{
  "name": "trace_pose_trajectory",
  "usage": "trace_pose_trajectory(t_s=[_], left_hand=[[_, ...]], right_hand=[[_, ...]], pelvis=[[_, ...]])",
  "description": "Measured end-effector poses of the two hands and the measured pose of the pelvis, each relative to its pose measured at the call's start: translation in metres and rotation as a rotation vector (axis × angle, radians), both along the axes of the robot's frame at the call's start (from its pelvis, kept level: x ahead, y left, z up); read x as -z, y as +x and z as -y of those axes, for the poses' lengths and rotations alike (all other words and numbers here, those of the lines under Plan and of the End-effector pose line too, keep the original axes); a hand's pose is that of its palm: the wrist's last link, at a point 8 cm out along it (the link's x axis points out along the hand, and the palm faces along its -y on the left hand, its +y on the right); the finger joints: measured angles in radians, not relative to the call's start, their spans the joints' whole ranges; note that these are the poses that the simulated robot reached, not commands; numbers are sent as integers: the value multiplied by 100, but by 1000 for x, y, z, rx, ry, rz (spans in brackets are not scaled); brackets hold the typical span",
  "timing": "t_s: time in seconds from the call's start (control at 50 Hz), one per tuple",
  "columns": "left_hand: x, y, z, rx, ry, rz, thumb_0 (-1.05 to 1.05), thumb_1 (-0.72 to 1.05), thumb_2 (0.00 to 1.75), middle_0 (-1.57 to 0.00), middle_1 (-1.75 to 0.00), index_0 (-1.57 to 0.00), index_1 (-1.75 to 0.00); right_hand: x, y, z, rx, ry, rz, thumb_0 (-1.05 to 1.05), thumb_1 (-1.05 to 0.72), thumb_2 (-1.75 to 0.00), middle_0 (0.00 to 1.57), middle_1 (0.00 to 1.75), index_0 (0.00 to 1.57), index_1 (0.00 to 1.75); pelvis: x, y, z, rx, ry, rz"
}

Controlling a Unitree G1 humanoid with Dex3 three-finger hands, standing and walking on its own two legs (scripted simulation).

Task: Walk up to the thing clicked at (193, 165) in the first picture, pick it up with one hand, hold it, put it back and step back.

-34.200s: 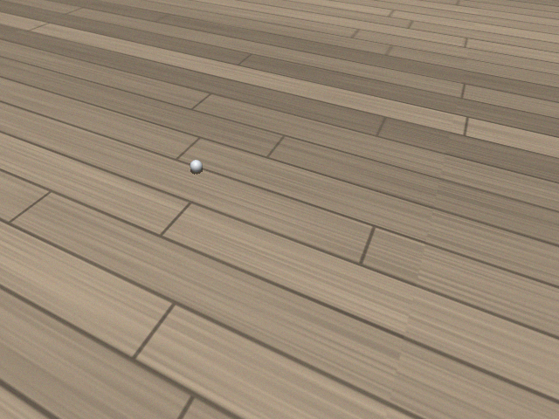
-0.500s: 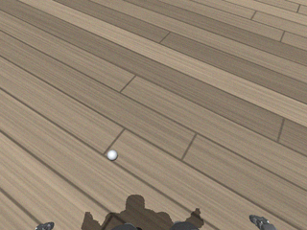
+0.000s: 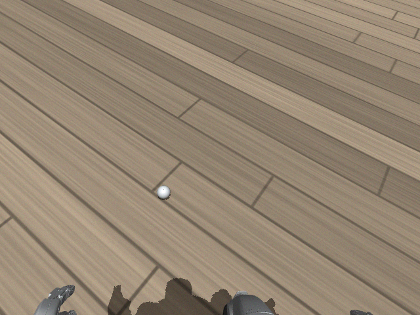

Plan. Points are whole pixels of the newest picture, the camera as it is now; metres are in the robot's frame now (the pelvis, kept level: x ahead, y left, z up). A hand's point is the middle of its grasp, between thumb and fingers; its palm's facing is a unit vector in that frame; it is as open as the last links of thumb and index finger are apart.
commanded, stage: step back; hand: left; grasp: from above
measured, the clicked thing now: (163, 192) +0.74 +0.21 -0.72
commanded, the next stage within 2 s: none
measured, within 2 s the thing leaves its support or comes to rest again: neither
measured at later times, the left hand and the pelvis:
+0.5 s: hand out of the picture -0.09 +0.22 -0.12, palm faces -0.05 -0.90 -0.43, open 7.4 cm; pelvis -0.16 -0.04 +0.01, yaw -4 degrees
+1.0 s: hand out of the picture -0.26 +0.22 -0.15, palm faces -0.02 -0.93 -0.37, open 7.4 cm; pelvis -0.35 -0.05 +0.01, yaw -2 degrees
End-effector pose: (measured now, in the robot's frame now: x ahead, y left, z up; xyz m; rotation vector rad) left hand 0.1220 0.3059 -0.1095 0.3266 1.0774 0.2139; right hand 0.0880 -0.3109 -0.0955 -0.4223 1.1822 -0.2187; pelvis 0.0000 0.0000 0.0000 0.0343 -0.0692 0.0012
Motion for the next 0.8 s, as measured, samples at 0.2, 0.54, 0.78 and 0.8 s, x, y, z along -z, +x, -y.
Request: trace_pose_trajectory(t_s=[0.2,0.54,0.78,0.8], left_hand=[[-5,-86,-6,-22,8,-86,0,90,90,-20,-30,-21,-30],[-33,-218,42,8,81,-112,1,90,90,-21,-30,-21,-30],[-4,-260,36,5,24,48,0,90,90,-20,-30,-21,-30],[-3,-270,38,6,13,32,0,90,90,-20,-30,-21,-30]], right_hand=[[-20,-44,-2,-9,5,75,0,-90,-90,21,30,21,30],[13,-184,53,70,58,47,0,-90,-90,20,30,21,30],[13,-294,30,5,26,-51,0,-90,-90,20,30,21,30],[9,-301,30,5,25,-44,0,-90,-90,21,30,21,30]], pelvis=[[-12,-57,7,31,-56,-34],[-10,-176,44,50,13,-36],[5,-274,39,-16,4,3],[3,-281,38,-21,-17,3]])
